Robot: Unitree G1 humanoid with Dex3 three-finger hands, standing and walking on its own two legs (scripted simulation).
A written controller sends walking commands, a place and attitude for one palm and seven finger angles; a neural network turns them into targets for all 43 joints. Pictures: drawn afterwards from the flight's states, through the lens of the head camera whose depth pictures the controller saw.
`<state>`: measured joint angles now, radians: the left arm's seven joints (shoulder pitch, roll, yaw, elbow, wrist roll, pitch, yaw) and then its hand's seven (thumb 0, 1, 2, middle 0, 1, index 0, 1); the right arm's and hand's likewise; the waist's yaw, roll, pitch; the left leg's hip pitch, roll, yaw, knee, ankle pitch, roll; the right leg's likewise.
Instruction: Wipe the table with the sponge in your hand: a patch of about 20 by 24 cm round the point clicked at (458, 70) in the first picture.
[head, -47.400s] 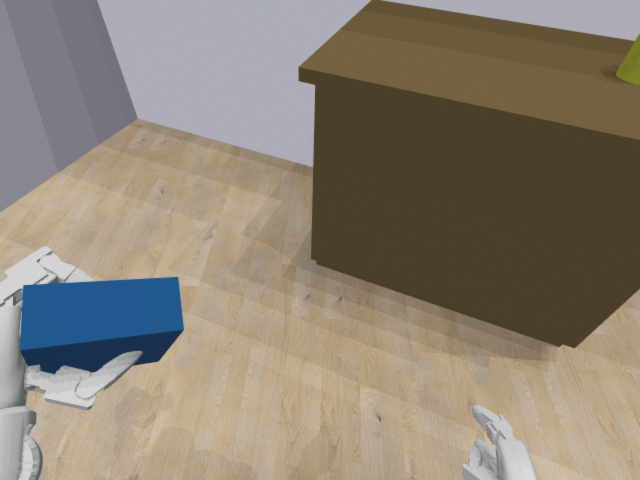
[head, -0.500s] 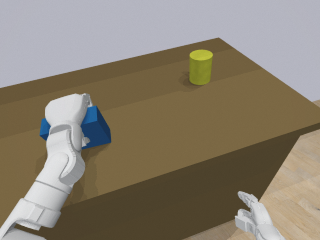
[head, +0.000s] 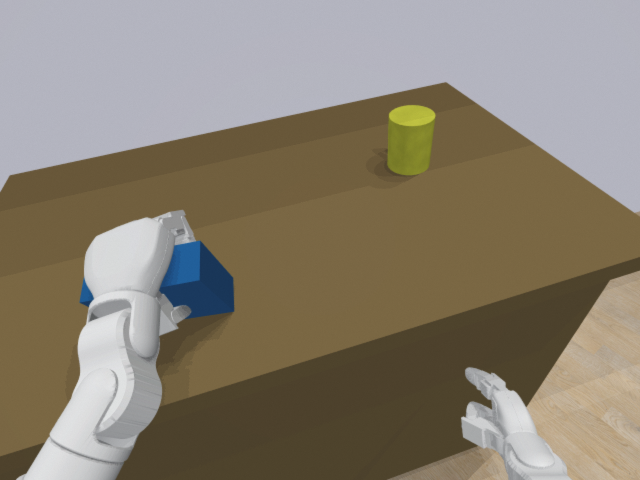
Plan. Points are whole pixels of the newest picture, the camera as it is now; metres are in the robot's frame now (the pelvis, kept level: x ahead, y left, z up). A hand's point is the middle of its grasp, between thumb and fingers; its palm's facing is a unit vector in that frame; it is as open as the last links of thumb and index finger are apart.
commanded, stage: wipe back along the middle lane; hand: left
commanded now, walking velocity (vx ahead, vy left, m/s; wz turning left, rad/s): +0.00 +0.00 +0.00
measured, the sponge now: (172, 293) +0.29 +0.23 +0.11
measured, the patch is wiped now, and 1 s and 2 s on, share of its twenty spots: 0.55 0.65 0.95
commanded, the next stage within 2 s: slide across to the third lane in 0.10 s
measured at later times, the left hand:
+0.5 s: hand (181, 291) +0.26 +0.19 +0.16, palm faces +0.29 -0.27 -0.92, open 9.0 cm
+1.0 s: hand (246, 273) +0.28 +0.12 +0.17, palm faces +0.21 -0.34 -0.91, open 9.0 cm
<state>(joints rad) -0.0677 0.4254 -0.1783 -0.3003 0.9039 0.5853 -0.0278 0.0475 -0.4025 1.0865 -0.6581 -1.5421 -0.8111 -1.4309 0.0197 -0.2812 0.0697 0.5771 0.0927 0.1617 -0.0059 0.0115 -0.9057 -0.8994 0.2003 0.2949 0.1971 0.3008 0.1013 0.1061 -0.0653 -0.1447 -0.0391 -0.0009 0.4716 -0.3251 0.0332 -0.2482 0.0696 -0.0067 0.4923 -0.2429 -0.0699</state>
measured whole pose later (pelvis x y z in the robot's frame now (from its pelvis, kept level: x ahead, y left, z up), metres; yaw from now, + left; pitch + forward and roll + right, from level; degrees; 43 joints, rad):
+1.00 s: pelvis -0.01 -0.02 +0.00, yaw -1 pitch -3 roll +1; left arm -0.19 0.34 -0.36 -0.34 0.82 0.67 -0.01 0.00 -0.44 1.09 -0.71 -1.47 -0.87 -1.36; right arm 0.00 -0.26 0.07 0.59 0.08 0.21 0.02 0.01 -0.91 -0.90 0.20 0.29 0.20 0.30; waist 0.10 0.10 -0.04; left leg -0.09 -0.02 0.01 0.43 -0.29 0.01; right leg -0.20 0.09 0.00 0.46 -0.21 -0.10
